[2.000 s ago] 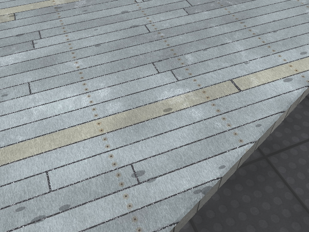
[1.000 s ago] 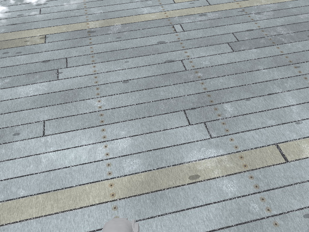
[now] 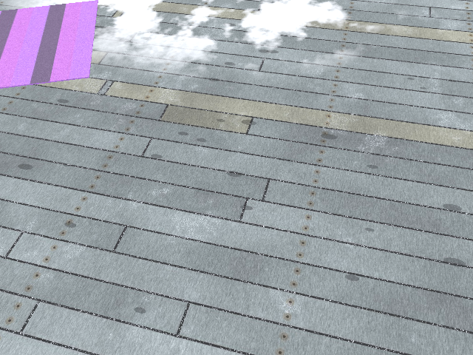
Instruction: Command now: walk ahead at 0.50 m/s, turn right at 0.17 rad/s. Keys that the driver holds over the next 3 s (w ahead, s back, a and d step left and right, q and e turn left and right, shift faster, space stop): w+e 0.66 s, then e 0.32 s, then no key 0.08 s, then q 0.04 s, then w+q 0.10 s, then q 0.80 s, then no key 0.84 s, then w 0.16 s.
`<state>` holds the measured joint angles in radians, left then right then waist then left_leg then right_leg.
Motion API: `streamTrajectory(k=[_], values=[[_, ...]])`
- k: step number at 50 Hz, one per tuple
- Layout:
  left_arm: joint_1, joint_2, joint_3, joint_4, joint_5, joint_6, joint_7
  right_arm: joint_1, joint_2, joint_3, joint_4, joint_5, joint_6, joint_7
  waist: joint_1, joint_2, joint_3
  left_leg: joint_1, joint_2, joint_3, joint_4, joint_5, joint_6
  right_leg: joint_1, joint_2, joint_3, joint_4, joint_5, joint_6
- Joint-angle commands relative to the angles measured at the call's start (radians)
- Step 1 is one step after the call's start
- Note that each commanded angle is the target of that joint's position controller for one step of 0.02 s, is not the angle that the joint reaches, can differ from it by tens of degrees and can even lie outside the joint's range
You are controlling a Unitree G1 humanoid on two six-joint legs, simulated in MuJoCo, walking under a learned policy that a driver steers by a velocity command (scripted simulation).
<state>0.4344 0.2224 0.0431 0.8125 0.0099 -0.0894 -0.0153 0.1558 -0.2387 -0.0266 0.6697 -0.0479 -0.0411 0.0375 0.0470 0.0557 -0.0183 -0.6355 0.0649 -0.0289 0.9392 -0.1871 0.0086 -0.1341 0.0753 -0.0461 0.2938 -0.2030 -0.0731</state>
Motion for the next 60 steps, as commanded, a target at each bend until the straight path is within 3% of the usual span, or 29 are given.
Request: streamTrajectory(k=[1, 4, 6, 8, 9, 10, 11, 12, 13, 14, 16, 19, 23, 26, 30, 32, 34, 35, 36, 37, 38, 39, 40, 42, 46, 51, 55, 57, 60], values=[[-0.013, 0.133, 0.031, -0.052, -0.002, -0.009, -0.001, -0.071, -0.013, 0.008, -0.074, 0.013, -0.012, 0.007, -0.018, -0.143, 0.058, 0.067, -0.016, 0.06, -0.205, 0.104, -0.023, -0.078, -0.192, 0.169, -0.129, 0.299, -0.128], [0.04, 0.156, 0.038, -0.034, -0.002, 0.0, 0.0, -0.141, -0.03, 0.004, -0.093, 0.023, -0.021, -0.005, 0.014, -0.137, 0.043, 0.109, -0.041, 0.07, -0.303, 0.125, -0.021, -0.009, -0.221, 0.208, -0.068, 0.365, -0.122], [0.039, 0.171, 0.042, -0.033, 0.002, 0.006, 0.005, -0.148, -0.046, -0.003, -0.105, 0.027, -0.031, -0.014, 0.007, -0.138, 0.031, 0.151, -0.056, 0.059, -0.349, 0.075, -0.007, 0.032, -0.244, 0.248, -0.011, 0.395, -0.112], [0.009, 0.193, 0.049, -0.038, 0.001, 0.011, 0.009, -0.038, -0.068, -0.016, -0.077, 0.021, -0.044, -0.028, -0.056, -0.122, -0.008, 0.318, -0.089, 0.062, -0.454, 0.037, 0.015, 0.024, -0.226, 0.255, 0.116, 0.453, -0.085], [0.008, 0.174, 0.045, -0.041, -0.007, 0.009, 0.007, 0.08, -0.108, -0.033, -0.045, 0.002, -0.055, -0.042, -0.103, -0.074, -0.081, 0.509, -0.054, 0.025, -0.48, 0.042, 0.044, -0.041, -0.175, 0.219, 0.282, 0.442, -0.062], [-0.025, 0.12, 0.029, -0.086, -0.012, 0.003, 0.005, 0.252, -0.186, -0.052, -0.041, -0.024, -0.062, -0.059, -0.185, 0.032, -0.22, 0.733, 0.18, -0.208, -0.509, -0.108, 0.103, -0.195, -0.114, 0.166, 0.554, 0.19, -0.034], [0.07, 0.049, 0.016, -0.122, -0.036, 0.01, 0.01, 0.274, -0.275, -0.073, -0.037, -0.032, -0.047, -0.063, -0.134, 0.238, -0.299, 0.91, 0.408, -0.595, -0.609, -0.181, 0.209, -0.494, 0.012, 0.058, 0.828, -0.335, -0.005], [0.04, 0.133, 0.034, -0.099, -0.001, 0.03, 0.018, 0.246, -0.193, -0.062, -0.043, -0.009, -0.035, -0.06, -0.135, 0.109, -0.232, 0.839, 0.383, -0.655, -0.646, -0.286, 0.234, -0.592, -0.042, 0.095, 0.942, -0.316, -0.012], [-0.029, 0.131, 0.038, -0.105, 0.01, 0.038, 0.01, 0.19, -0.115, -0.04, -0.042, 0.004, -0.037, -0.057, -0.114, 0.024, -0.108, 0.729, 0.329, -0.504, -0.658, -0.276, 0.211, -0.605, -0.08, 0.113, 0.949, -0.226, -0.012], [-0.065, 0.111, 0.034, -0.109, 0.011, 0.042, 0.0, 0.154, -0.082, -0.031, -0.033, 0.01, -0.042, -0.051, -0.092, 0.01, -0.04, 0.628, 0.28, -0.369, -0.693, -0.166, 0.187, -0.579, -0.109, 0.11, 0.913, -0.166, -0.002], [-0.055, 0.097, 0.037, -0.1, 0.029, 0.069, -0.017, 0.139, -0.064, -0.026, -0.013, 0.019, -0.053, -0.051, -0.048, 0.057, 0.015, 0.513, 0.216, -0.197, -0.735, 0.0, 0.146, -0.516, -0.137, 0.097, 0.873, -0.134, 0.024], [-0.106, 0.081, 0.036, -0.12, 0.034, 0.091, -0.035, 0.163, -0.082, -0.035, 0.016, 0.029, -0.075, -0.047, -0.03, 0.043, 0.023, 0.493, 0.21, -0.081, -0.769, 0.169, 0.157, -0.536, -0.142, 0.09, 0.865, -0.058, 0.047], [-0.235, 0.071, 0.029, -0.159, 0.033, 0.097, -0.05, 0.193, -0.1, -0.042, 0.055, 0.025, -0.073, -0.046, -0.043, 0.028, 0.054, 0.519, 0.193, 0.056, -0.784, 0.223, 0.152, -0.6, -0.156, 0.077, 0.739, 0.081, 0.064], [-0.338, 0.058, 0.016, -0.189, 0.028, 0.092, -0.063, 0.209, -0.122, -0.05, 0.074, 0.024, -0.069, -0.044, -0.067, 0.031, 0.077, 0.518, 0.182, 0.139, -0.784, 0.216, 0.131, -0.542, -0.157, 0.034, 0.556, 0.177, 0.049], [-0.437, 0.071, 0.014, -0.231, 0.03, 0.088, -0.072, 0.263, -0.16, -0.063, 0.109, 0.025, -0.052, -0.051, -0.1, 0.024, 0.108, 0.611, 0.21, 0.197, -0.749, 0.297, 0.11, -0.488, -0.133, -0.048, 0.401, 0.095, -0.004], [-0.432, 0.082, 0.02, -0.239, 0.036, 0.087, -0.065, 0.279, -0.184, -0.067, 0.125, 0.024, -0.038, -0.055, -0.092, 0.033, 0.088, 0.676, 0.216, 0.237, -0.642, 0.56, 0.095, -0.427, -0.084, -0.09, 0.355, -0.006, -0.042], [-0.282, 0.105, 0.036, -0.204, 0.045, 0.077, -0.047, 0.276, -0.221, -0.074, 0.136, 0.027, -0.02, -0.06, -0.021, 0.036, -0.005, 0.699, 0.204, 0.276, -0.355, 0.862, 0.081, -0.251, 0.007, -0.115, 0.296, -0.081, -0.086], [-0.11, 0.131, 0.053, -0.15, 0.057, 0.063, -0.031, 0.268, -0.218, -0.071, 0.127, 0.034, -0.014, -0.062, 0.058, -0.013, -0.11, 0.596, 0.173, 0.299, -0.101, 0.744, 0.047, -0.019, 0.023, -0.08, 0.211, 0.007, -0.112], [-0.029, 0.243, 0.082, -0.141, 0.065, 0.058, -0.015, 0.301, -0.127, -0.047, 0.077, 0.045, -0.017, -0.055, 0.059, -0.164, -0.236, 0.272, 0.107, 0.291, 0.224, 0.196, -0.002, 0.296, -0.232, 0.248, 0.205, 0.039, -0.184], [-0.053, 0.348, 0.108, -0.179, 0.018, 0.064, -0.008, 0.283, -0.112, -0.045, 0.01, 0.043, -0.018, -0.047, 0.034, -0.313, -0.34, -0.009, -0.096, 0.162, 0.528, -0.425, -0.059, 0.44, -0.481, 0.772, 0.09, 0.45, -0.345], [-0.033, 0.314, 0.106, -0.171, -0.007, 0.073, 0.002, 0.179, -0.147, -0.053, -0.002, 0.033, -0.014, -0.048, 0.065, -0.122, -0.29, -0.073, -0.031, 0.016, 0.539, -0.331, -0.051, 0.412, -0.435, 0.609, 0.109, 0.687, -0.328], [-0.076, 0.264, 0.091, -0.154, -0.01, 0.072, 0.013, 0.15, -0.115, -0.039, -0.005, 0.047, -0.02, -0.049, 0.032, -0.112, -0.175, -0.075, 0.0, 0.018, 0.5, -0.255, -0.045, 0.294, -0.406, 0.458, 0.133, 0.833, -0.308], [-0.122, 0.203, 0.073, -0.15, -0.01, 0.073, 0.017, 0.156, -0.107, -0.035, 0.012, 0.039, -0.021, -0.053, -0.013, -0.065, -0.084, -0.039, 0.031, 0.013, 0.397, -0.221, -0.041, 0.165, -0.333, 0.36, 0.114, 0.82, -0.244], [-0.197, 0.148, 0.052, -0.16, -0.014, 0.074, 0.019, 0.193, -0.117, -0.039, 0.026, 0.007, 0.012, -0.05, -0.078, -0.084, -0.045, 0.058, 0.039, 0.004, 0.301, -0.2, -0.051, 0.01, -0.252, 0.28, 0.071, 0.785, -0.192], [-0.163, 0.199, 0.063, -0.136, -0.001, 0.058, 0.012, 0.181, -0.095, -0.032, 0.029, 0.011, 0.046, -0.05, -0.088, -0.082, -0.082, 0.085, 0.004, 0.019, 0.191, -0.131, -0.064, -0.043, -0.213, 0.254, 0.065, 0.868, -0.186], [-0.117, 0.189, 0.057, -0.119, -0.004, 0.074, 0.021, 0.062, -0.096, -0.026, 0.002, 0.017, 0.054, -0.056, -0.047, -0.126, -0.07, 0.052, -0.01, 0.003, 0.034, -0.034, -0.058, -0.009, -0.196, 0.291, 0.073, 0.724, -0.152], [-0.085, 0.166, 0.045, -0.101, 0.009, 0.078, 0.025, 0.017, -0.095, -0.021, 0.004, 0.027, 0.051, -0.057, -0.015, -0.141, -0.047, 0.094, -0.022, 0.009, -0.095, -0.027, -0.031, 0.044, -0.22, 0.304, 0.088, 0.722, -0.142], [-0.07, 0.149, 0.033, -0.088, 0.018, 0.076, 0.022, 0.01, -0.083, -0.016, 0.009, 0.025, 0.045, -0.048, -0.002, -0.15, -0.039, 0.159, -0.025, 0.027, -0.167, -0.056, -0.015, 0.039, -0.237, 0.318, 0.06, 0.551, -0.149], [-0.06, 0.178, 0.036, -0.071, 0.028, 0.075, 0.022, -0.004, -0.095, -0.02, 0.007, 0.026, 0.038, -0.037, 0.008, -0.151, 0.029, 0.24, -0.051, 0.049, -0.294, -0.165, 0.03, 0.006, -0.264, 0.366, 0.031, 0.198, -0.155]])
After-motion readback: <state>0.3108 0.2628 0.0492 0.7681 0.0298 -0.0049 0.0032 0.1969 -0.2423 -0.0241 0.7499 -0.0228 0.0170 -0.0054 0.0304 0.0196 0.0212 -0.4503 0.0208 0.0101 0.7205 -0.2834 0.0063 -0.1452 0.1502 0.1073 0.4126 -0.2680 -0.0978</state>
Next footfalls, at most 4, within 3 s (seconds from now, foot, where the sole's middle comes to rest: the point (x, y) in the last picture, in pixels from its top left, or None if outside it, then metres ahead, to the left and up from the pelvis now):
0.20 left None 0.26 0.12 -0.78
0.70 right None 0.47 -0.17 -0.78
1.26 left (297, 310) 0.64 -0.08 -0.78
1.80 right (364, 327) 0.59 -0.27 -0.78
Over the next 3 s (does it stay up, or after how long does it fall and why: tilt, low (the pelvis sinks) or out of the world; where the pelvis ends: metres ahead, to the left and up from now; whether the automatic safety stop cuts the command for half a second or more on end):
stays up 0.55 -0.15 0.00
